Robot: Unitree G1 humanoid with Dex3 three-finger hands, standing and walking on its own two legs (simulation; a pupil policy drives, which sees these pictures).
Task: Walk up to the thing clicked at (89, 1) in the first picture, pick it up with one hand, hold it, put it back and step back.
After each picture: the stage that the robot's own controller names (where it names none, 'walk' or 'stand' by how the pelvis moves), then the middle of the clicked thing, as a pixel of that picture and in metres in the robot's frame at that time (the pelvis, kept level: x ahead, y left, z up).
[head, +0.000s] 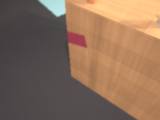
stand; out of the picture +0.89 -0.05 +0.07
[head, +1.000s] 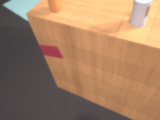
walk; out of the picture +0.76 +0.17 +0.09
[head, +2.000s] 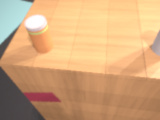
rise first; (40, 35) +0.45 +0.16 +0.12
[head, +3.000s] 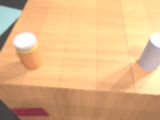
stand; (29, 52) +0.40 +0.19 +0.10
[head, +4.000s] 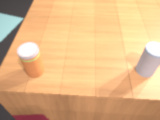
stand; (32, 60) +0.39 +0.19 +0.07
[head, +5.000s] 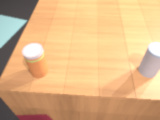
stand; (36, 61) +0.40 +0.18 +0.07
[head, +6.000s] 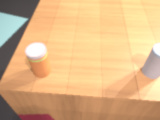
stand; (39, 61) +0.39 +0.17 +0.07
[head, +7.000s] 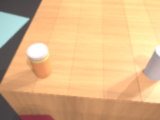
stand; (40, 61) +0.39 +0.16 +0.07
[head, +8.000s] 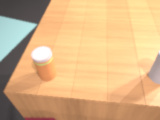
rise first; (45, 64) +0.38 +0.17 +0.07
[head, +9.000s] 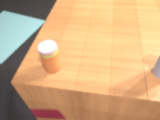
go down; (50, 57) +0.41 +0.16 +0.07
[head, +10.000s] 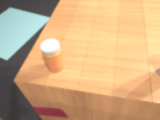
go down; (53, 56) +0.41 +0.16 +0.08
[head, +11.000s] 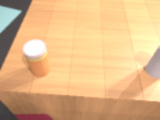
go down; (37, 59) +0.39 +0.15 +0.08
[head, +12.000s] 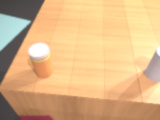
go down; (41, 61) +0.40 +0.15 +0.08
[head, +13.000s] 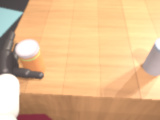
close; (32, 59) +0.39 +0.17 +0.09
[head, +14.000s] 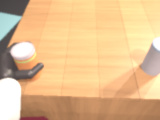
lift; (27, 62) +0.37 +0.18 +0.10
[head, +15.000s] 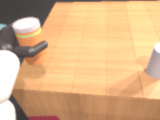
lift; (31, 42) +0.35 +0.16 +0.23
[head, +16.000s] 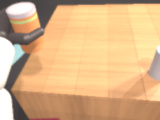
hold; (27, 28) +0.35 +0.16 +0.28
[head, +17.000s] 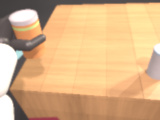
hold; (29, 35) +0.34 +0.16 +0.26
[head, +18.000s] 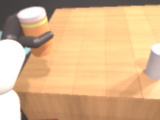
crouch; (37, 32) +0.34 +0.13 +0.27
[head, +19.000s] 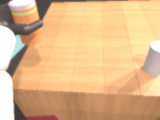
crouch; (27, 22) +0.40 +0.16 +0.27
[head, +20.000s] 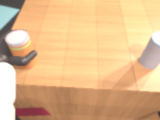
lower; (22, 50) +0.42 +0.20 +0.10
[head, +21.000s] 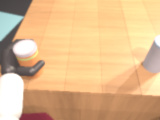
lower; (29, 60) +0.38 +0.18 +0.10
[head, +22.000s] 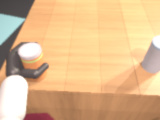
lower; (34, 62) +0.38 +0.17 +0.10
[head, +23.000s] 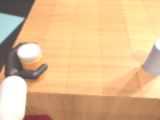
lower; (33, 63) +0.37 +0.17 +0.09
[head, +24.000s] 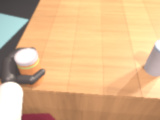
loosen; (30, 68) +0.36 +0.18 +0.09
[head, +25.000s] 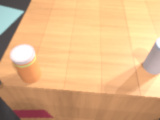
withdraw; (27, 65) +0.36 +0.18 +0.09
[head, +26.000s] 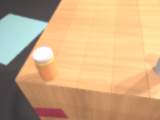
sink last; (46, 64) +0.38 +0.18 +0.08
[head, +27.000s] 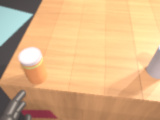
stand; (34, 66) +0.35 +0.19 +0.08
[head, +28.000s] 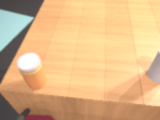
stand; (33, 72) +0.34 +0.19 +0.08
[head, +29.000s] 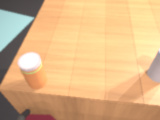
stand; (34, 71) +0.34 +0.19 +0.08
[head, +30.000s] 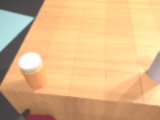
stand; (34, 71) +0.34 +0.18 +0.08
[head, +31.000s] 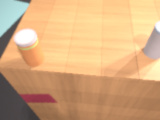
walk; (30, 48) +0.41 +0.19 +0.10
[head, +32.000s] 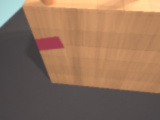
walk; out of the picture +0.75 +0.21 +0.10
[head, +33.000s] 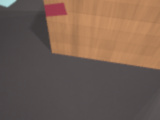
stand; out of the picture +1.12 +0.16 +0.10
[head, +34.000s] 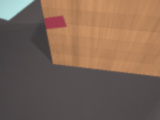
stand; out of the picture +1.09 +0.17 +0.08
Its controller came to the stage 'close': yes
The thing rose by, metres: 0.20
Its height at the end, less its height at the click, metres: +0.00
